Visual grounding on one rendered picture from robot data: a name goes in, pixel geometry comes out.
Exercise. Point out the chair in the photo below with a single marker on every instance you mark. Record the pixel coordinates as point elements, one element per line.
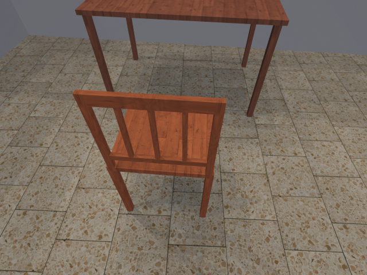
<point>160,134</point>

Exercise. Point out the table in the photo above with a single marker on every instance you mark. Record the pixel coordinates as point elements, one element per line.
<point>254,12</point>

